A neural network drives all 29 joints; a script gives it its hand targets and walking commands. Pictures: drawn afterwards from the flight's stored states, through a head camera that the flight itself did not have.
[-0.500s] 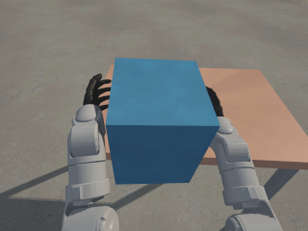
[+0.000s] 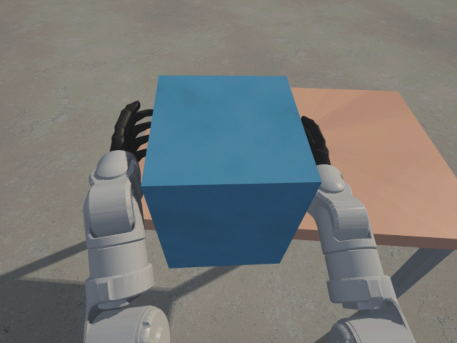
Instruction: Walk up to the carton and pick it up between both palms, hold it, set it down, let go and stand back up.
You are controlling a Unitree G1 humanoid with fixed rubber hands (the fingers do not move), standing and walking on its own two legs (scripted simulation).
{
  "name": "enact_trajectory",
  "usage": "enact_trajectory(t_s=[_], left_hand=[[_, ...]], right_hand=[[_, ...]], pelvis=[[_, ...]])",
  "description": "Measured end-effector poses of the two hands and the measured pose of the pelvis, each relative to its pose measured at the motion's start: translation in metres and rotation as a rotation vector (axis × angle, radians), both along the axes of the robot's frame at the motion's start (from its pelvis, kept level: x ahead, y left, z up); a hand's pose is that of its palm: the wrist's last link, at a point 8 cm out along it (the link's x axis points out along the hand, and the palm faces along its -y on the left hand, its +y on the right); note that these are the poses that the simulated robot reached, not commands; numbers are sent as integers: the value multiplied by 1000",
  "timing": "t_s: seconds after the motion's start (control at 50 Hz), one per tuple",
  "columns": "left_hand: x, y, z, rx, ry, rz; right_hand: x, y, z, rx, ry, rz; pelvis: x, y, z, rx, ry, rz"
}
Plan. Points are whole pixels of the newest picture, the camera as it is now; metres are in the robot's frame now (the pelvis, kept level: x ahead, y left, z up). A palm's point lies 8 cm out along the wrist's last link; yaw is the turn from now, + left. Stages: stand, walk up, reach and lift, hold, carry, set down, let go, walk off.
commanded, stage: reach and lift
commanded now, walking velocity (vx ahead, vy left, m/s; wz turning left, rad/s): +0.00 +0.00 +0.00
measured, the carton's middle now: (224, 177) +0.37 +0.00 +0.13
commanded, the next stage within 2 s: hold in 0.68 s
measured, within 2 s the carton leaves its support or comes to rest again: neither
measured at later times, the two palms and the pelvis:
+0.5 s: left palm (123, 160) +0.35 +0.15 +0.19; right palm (314, 173) +0.35 -0.14 +0.15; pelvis +0.00 +0.01 +0.00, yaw -1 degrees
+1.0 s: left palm (128, 156) +0.35 +0.14 +0.20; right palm (321, 162) +0.36 -0.15 +0.17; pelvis +0.00 +0.00 +0.00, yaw -1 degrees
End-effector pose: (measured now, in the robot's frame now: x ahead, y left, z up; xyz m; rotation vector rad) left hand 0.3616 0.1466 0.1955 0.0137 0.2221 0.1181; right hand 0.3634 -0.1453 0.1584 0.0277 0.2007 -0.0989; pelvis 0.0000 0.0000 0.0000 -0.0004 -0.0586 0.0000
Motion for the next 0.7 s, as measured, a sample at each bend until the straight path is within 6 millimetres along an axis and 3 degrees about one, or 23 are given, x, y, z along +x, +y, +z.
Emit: enact_trajectory(t_s=[0.16, 0.32, 0.46, 0.7], left_hand=[[-14, 7, -3, -39, -12, 4], [-18, 12, 3, -10, -8, 2], [-11, 6, -4, -11, 23, -9], [-20, -7, 5, -23, -4, -33]], right_hand=[[-12, 6, 0, 2, -11, 0], [-14, 11, 4, 23, -11, 4], [-13, 6, -7, 34, 9, -14], [-24, -8, 9, 6, -32, -27]], pelvis=[[14, 1, -1, -4, -34, -8], [9, 7, -1, -5, -62, -11], [2, 12, -1, -3, -44, -15], [3, 5, -1, -5, -79, -25]])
